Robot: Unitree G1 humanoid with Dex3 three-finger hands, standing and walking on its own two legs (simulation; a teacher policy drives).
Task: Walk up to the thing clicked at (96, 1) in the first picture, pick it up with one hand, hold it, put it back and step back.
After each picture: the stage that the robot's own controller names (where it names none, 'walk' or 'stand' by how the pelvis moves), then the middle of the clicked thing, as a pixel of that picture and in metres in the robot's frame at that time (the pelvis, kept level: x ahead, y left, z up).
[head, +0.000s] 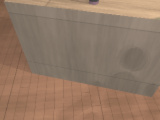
stand; out of the picture +1.00 -0.06 +0.07
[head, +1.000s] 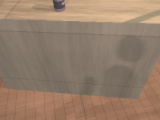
walk; out of the picture +0.88 +0.17 +0.09
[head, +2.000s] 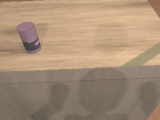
walk; (29, 38) +0.53 +0.24 +0.09
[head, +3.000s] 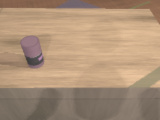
stand; (33, 52) +0.47 +0.20 +0.07
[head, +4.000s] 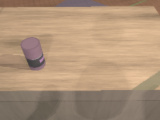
stand; (34, 54) +0.46 +0.20 +0.06
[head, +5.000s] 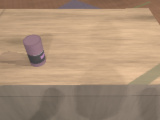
stand; (35, 51) +0.49 +0.20 +0.06
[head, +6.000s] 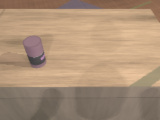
stand; (35, 52) +0.48 +0.20 +0.06
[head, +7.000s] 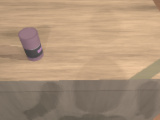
rise first; (31, 45) +0.48 +0.21 +0.07
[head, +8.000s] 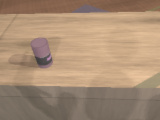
go down; (42, 53) +0.48 +0.21 +0.07
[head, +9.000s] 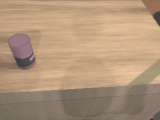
go down; (23, 52) +0.45 +0.20 +0.08
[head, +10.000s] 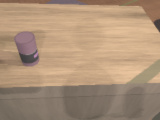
approach; (27, 49) +0.48 +0.19 +0.08
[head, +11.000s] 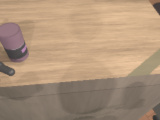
close in; (14, 43) +0.46 +0.21 +0.11
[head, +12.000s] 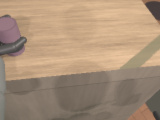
close; (10, 37) +0.49 +0.21 +0.11
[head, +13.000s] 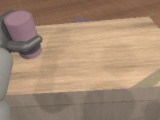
lift; (25, 36) +0.36 +0.15 +0.28
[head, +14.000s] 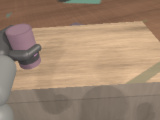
hold; (25, 47) +0.35 +0.17 +0.25
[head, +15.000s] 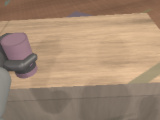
hold; (20, 56) +0.34 +0.19 +0.21
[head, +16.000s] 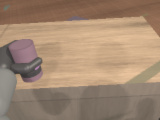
hold; (27, 61) +0.35 +0.18 +0.20
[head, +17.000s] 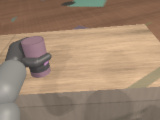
crouch; (37, 57) +0.36 +0.15 +0.22
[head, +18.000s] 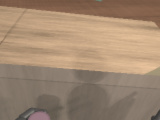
hold; out of the picture +0.23 +0.15 -0.02
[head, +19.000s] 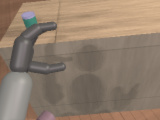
rise first; out of the picture +0.27 +0.19 -0.09
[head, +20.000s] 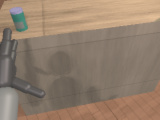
rise first; out of the picture +0.45 +0.27 -0.73
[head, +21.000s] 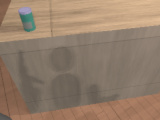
rise first; out of the picture +0.43 +0.28 -0.74
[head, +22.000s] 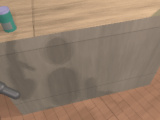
rise; out of the picture +0.39 +0.33 -0.74
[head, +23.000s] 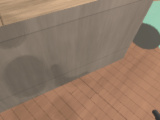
open; out of the picture +0.37 +0.29 -0.73
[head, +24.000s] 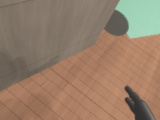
withdraw; out of the picture +0.36 +0.31 -0.66
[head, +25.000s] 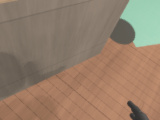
stand; out of the picture +0.36 +0.32 -0.68
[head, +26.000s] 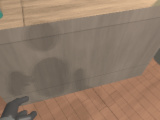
stand; out of the picture +0.38 +0.31 -0.72
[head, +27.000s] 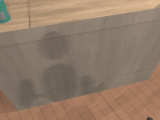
stand; out of the picture +0.39 +0.32 -0.71
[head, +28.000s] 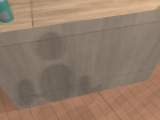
stand; out of the picture +0.40 +0.31 -0.71
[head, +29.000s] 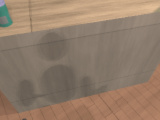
sink last; out of the picture +0.38 +0.32 -0.72
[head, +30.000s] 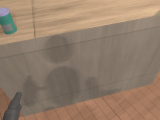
sink last; out of the picture +0.38 +0.31 -0.74
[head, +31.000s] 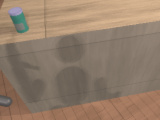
sink last; out of the picture +0.38 +0.31 -0.75
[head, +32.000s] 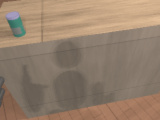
sink last; out of the picture +0.38 +0.31 -0.74
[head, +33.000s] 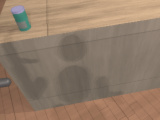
sink last; out of the picture +0.40 +0.29 -0.75
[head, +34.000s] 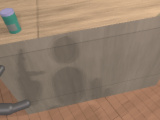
sink last; out of the picture +0.39 +0.31 -0.75
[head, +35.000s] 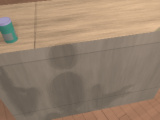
sink last; out of the picture +0.34 +0.32 -0.75
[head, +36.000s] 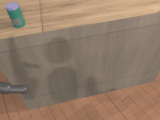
rise; out of the picture +0.43 +0.27 -0.74
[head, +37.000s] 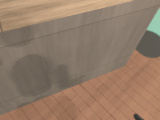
stand; out of the picture +0.35 +0.28 -0.74
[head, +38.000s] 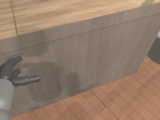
sink last; out of the picture +0.35 +0.29 -0.73
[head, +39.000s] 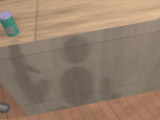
sink last; out of the picture +0.37 +0.33 -0.74
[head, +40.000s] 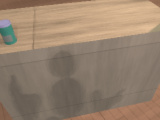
sink last; out of the picture +0.37 +0.32 -0.74
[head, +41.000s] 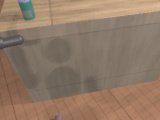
rise; out of the picture +0.48 +0.23 -0.74
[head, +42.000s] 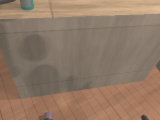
stand; out of the picture +0.48 +0.21 -0.72
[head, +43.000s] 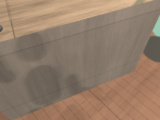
open; out of the picture +0.37 +0.28 -0.74
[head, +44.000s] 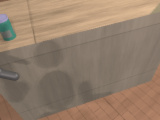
sink last; out of the picture +0.36 +0.26 -0.74
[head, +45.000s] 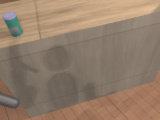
sink last; out of the picture +0.41 +0.27 -0.75
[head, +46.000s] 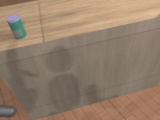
sink last; out of the picture +0.39 +0.26 -0.75
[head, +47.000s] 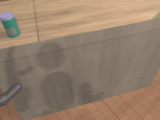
stand; out of the picture +0.38 +0.26 -0.75
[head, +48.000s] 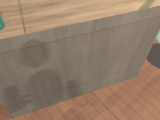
stand; out of the picture +0.39 +0.27 -0.73
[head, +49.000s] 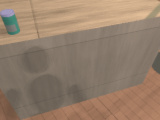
stand; out of the picture +0.42 +0.23 -0.75
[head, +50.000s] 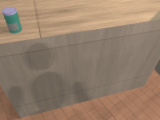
stand; out of the picture +0.41 +0.22 -0.75
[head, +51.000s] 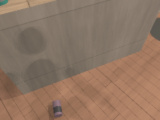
walk; (57, 108) +0.50 +0.21 -0.72
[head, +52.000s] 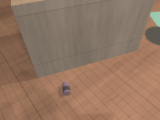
walk; (66, 88) +0.83 +0.22 -0.73
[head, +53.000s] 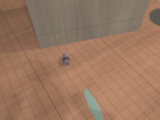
stand; (66, 59) +1.04 +0.20 -0.72
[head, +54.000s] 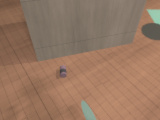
stand; (63, 71) +1.04 +0.19 -0.75
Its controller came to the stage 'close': yes
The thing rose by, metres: 0.22
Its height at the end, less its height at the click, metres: -0.81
